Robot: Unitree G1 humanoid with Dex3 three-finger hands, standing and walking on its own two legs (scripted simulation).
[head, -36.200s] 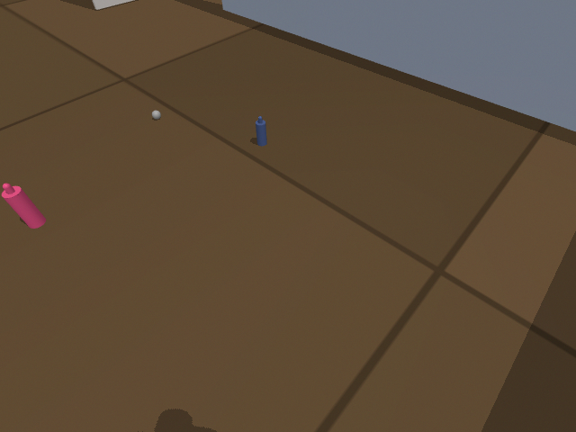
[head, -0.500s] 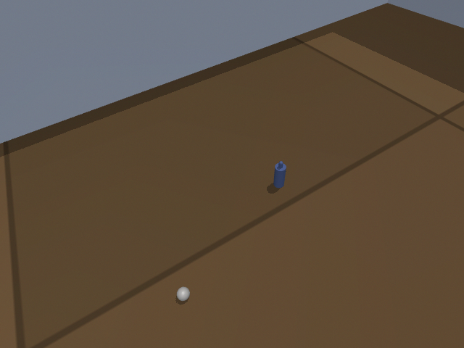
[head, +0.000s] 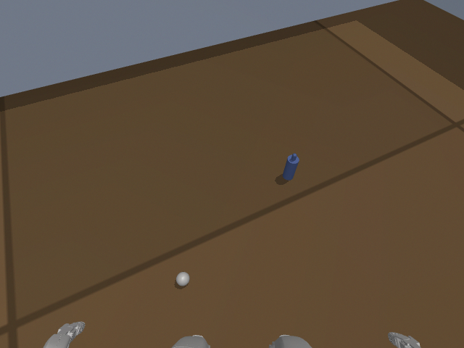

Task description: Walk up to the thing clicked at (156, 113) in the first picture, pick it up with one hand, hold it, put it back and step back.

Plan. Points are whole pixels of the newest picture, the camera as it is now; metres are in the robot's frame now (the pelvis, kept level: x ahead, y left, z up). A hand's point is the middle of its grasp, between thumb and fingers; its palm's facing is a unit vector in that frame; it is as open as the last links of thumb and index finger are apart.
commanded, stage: walk up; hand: left
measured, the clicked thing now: (182, 278) +0.42 +0.23 -0.73
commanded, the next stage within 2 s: stand in 1.28 s
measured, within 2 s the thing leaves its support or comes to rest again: neither
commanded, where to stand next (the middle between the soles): +0.03 +0.01 m, yaw -3 degrees
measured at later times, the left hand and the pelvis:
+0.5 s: hand out of the picture +0.09 +0.24 -0.13, palm faces -0.09 -0.94 -0.34, open 7.4 cm; pelvis -0.02 +0.00 +0.02, yaw -3 degrees
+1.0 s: hand out of the picture +0.07 +0.26 -0.13, palm faces -0.09 -0.94 -0.34, open 7.4 cm; pelvis -0.01 +0.01 +0.03, yaw -4 degrees
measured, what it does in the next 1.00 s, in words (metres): steps on the spot: right foot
